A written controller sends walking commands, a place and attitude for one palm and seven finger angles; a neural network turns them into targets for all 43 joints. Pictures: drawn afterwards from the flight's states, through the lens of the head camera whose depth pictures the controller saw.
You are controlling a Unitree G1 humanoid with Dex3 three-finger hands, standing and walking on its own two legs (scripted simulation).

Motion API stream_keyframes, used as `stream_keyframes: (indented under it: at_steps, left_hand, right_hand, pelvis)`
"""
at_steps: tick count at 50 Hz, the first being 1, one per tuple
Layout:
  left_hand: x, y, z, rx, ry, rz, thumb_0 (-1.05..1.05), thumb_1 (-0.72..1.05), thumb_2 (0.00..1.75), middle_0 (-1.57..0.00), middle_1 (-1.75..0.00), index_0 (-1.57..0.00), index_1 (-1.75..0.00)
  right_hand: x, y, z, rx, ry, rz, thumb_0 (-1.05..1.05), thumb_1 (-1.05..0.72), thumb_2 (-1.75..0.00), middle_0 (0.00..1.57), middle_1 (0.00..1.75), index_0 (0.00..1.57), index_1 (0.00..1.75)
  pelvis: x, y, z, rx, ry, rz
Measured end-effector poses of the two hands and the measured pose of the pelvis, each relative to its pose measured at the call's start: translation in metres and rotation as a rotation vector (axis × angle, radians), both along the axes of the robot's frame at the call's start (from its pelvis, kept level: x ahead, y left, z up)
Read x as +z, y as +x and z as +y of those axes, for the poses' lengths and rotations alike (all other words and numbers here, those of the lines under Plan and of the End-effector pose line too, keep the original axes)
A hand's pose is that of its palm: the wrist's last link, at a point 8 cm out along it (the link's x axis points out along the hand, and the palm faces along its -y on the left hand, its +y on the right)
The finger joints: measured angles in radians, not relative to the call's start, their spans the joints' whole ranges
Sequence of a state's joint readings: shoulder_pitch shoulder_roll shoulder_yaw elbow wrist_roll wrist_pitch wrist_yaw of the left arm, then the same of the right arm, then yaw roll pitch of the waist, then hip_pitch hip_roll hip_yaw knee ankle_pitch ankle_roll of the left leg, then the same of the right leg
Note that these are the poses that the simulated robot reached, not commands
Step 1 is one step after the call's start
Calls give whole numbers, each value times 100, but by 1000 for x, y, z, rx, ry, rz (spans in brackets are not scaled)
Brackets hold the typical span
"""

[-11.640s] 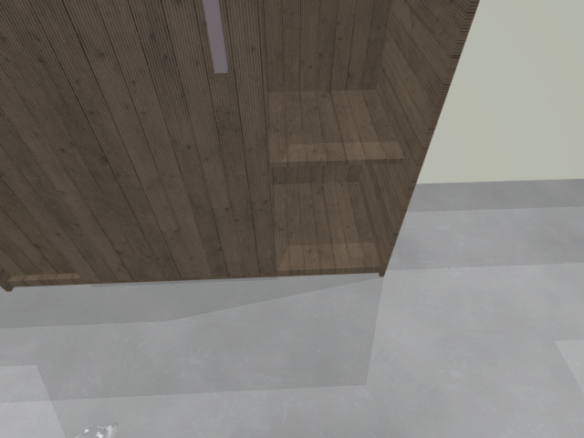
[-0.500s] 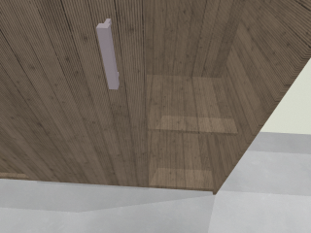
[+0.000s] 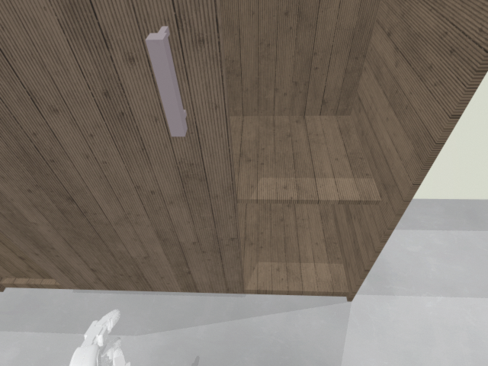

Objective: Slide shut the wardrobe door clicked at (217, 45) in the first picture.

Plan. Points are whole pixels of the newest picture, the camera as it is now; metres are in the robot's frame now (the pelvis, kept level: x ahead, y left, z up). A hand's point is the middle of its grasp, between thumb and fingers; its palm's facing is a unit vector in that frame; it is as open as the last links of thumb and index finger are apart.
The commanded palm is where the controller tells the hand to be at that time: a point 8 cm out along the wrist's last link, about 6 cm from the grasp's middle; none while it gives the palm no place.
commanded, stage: raise the hand with hooked fingers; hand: left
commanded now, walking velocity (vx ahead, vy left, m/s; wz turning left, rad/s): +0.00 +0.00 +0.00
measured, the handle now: (172, 84) +0.51 +0.14 +0.23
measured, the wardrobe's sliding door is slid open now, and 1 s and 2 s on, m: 0.42 0.42 0.42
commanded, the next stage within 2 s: move the hooked fingers beside the handle in 1.92 s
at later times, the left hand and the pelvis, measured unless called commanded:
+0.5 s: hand (109, 317) +0.18 +0.19 +0.07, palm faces +0.01 -1.00 -0.06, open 10.2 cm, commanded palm +0.15 +0.25 +0.08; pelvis -0.02 +0.01 -0.03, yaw +2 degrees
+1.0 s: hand (53, 245) +0.23 +0.24 +0.17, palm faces +0.08 -0.99 -0.12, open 13.1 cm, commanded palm +0.20 +0.29 +0.18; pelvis +0.00 +0.01 +0.01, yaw +1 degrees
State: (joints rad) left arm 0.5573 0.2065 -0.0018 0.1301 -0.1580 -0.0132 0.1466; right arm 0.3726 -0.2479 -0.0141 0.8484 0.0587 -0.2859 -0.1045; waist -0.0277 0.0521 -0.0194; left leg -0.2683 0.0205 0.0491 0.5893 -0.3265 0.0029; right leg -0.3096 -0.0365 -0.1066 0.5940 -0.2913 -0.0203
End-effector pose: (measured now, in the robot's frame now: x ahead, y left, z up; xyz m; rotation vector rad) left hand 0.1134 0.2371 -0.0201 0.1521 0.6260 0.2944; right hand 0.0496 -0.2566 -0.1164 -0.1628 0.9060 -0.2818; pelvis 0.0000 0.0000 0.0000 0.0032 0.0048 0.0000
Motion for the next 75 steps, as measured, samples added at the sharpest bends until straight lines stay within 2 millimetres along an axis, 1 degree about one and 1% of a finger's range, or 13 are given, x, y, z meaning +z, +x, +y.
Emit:
stream_keyframes:
  at_steps: [3,6,10,13,16,20,26,31,37,45,58,65,75]
  left_hand:
    - [48,57,-19,-122,-54,-390,6,87,85,-20,-36,-20,-37]
    - [66,80,-42,-266,-165,-655,4,79,83,-20,-40,-20,-41]
    - [50,66,-46,-354,-208,-662,2,68,79,-22,-46,-22,-46]
    - [35,40,-29,-282,-189,-550,2,60,76,-23,-50,-23,-51]
    - [37,16,-4,-185,-120,-530,2,52,73,-23,-55,-23,-55]
    - [62,13,14,-166,-61,-649,2,42,69,-23,-61,-23,-61]
    - [91,52,10,-331,-86,-678,1,28,63,-24,-70,-24,-70]
    - [108,74,21,-326,-93,-618,1,16,58,-25,-77,-25,-77]
    - [138,77,38,-281,-45,-679,1,2,52,-26,-86,-26,-86]
    - [164,86,51,-281,-18,-696,0,-16,44,-28,-98,-28,-98]
    - [225,103,74,-257,25,-748,0,-44,32,-30,-116,-30,-116]
    - [254,110,81,-256,46,-766,-1,-49,30,-30,-119,-30,-119]
    - [287,129,91,-264,56,-763,-1,-50,30,-30,-120,-30,-120]
  right_hand:
    - [19,44,-14,42,-61,-198,3,-92,-90,20,30,20,30]
    - [41,84,-19,84,-87,-345,3,-92,-90,20,30,20,30]
    - [67,126,-13,140,-100,-458,2,-91,-90,20,30,20,30]
    - [77,149,2,189,-90,-496,2,-91,-90,20,30,20,30]
    - [75,160,22,256,-68,-497,1,-90,-90,20,30,20,30]
    - [57,157,51,337,-16,-451,1,-90,-90,20,30,20,30]
    - [31,124,73,313,72,-343,2,-90,-90,20,30,21,30]
    - [30,96,65,221,83,-302,2,-89,-90,20,30,21,30]
    - [39,82,41,181,25,-293,2,-90,-90,20,30,21,30]
    - [57,99,24,188,-36,-348,2,-90,-90,20,30,20,30]
    - [74,143,48,270,45,-448,2,-90,-90,20,30,20,30]
    - [69,146,48,286,71,-422,2,-90,-90,20,30,21,30]
    - [62,137,27,256,59,-379,2,-90,-90,20,30,21,30]
  pelvis:
    - [-9,-5,3,0,4,37]
    - [-19,-9,2,-18,9,70]
    - [-30,-12,0,-29,12,78]
    - [-32,-11,0,-19,2,74]
    - [-33,-12,0,3,-14,75]
    - [-34,-16,1,35,-39,68]
    - [-26,-17,6,36,-43,50]
    - [-15,-11,10,11,-29,31]
    - [-6,-6,13,3,-24,6]
    - [2,-4,12,10,-20,-35]
    - [10,-2,2,19,-12,-73]
    - [11,-3,-5,25,-9,-80]
    - [12,-4,-11,23,-6,-75]
